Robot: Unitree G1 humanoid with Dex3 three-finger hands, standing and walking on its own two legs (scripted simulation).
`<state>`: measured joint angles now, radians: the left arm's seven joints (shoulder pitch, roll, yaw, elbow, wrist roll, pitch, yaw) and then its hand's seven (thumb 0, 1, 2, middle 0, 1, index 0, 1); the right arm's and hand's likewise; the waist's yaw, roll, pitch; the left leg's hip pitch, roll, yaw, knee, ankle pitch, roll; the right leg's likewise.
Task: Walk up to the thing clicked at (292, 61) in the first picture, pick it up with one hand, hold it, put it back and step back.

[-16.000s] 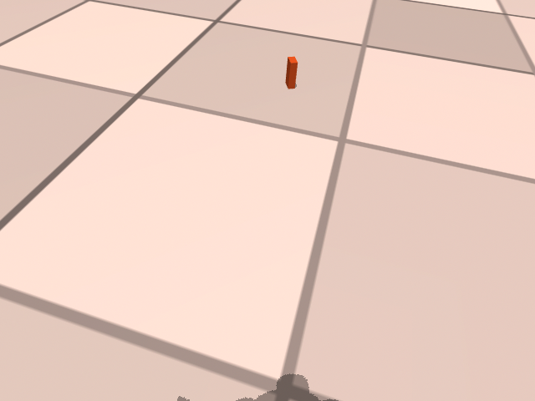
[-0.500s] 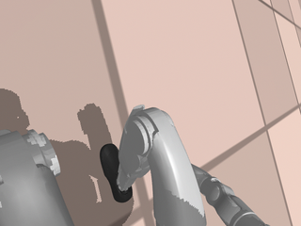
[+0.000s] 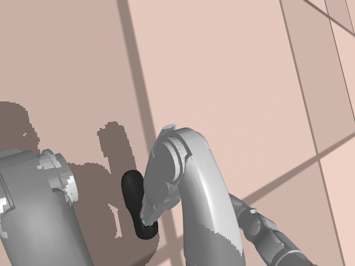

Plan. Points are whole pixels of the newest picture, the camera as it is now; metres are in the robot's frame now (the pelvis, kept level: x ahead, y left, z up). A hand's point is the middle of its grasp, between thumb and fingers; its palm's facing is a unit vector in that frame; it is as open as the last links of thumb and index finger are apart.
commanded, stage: settle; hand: left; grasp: from the side
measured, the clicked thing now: out of the picture +0.44 +0.30 -0.19
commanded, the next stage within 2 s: lift in 1.56 s
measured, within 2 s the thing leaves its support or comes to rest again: leaves its support in 0.12 s
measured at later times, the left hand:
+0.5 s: hand out of the picture +0.39 +0.33 -0.07, palm faces +0.40 -0.91 -0.07, open 12.4 cm
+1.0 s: hand out of the picture +0.40 +0.31 +0.01, palm faces +0.40 -0.91 -0.09, open 12.4 cm
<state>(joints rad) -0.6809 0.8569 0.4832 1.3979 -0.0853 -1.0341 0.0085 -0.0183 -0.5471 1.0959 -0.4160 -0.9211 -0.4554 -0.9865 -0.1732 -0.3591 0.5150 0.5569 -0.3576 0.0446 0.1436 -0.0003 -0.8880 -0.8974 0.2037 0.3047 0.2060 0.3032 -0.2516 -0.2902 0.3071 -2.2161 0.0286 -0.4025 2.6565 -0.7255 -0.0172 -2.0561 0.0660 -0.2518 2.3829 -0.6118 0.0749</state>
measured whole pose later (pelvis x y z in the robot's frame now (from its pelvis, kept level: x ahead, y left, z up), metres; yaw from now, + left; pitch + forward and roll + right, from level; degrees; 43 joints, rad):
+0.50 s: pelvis +0.00 -0.01 +0.03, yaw +4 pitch +21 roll -15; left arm -0.53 0.62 0.40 0.94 -0.08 -0.74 -0.02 -0.02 -0.61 1.16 -0.45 -0.94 -0.48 -0.99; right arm -0.05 -0.33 0.26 0.58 -0.23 0.05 0.14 0.00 -0.89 -0.89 0.20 0.30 0.21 0.30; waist -0.16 -0.12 0.09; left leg -2.24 0.02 -0.28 2.52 -0.69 0.00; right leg -2.09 0.01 -0.18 2.33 -0.64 0.05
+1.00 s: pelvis +0.02 -0.02 +0.06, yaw +10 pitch +30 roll -7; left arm -0.53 0.46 0.41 0.80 -0.11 -0.58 -0.10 -0.02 -0.61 1.16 -0.43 -0.96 -0.47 -1.00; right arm 0.05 -0.28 0.08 0.66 -0.10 0.05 0.08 0.01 -0.89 -0.89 0.20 0.30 0.20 0.30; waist -0.12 -0.02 -0.06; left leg -2.21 0.03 -0.16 2.37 -0.70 -0.03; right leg -2.14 -0.02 -0.09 2.28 -0.68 0.02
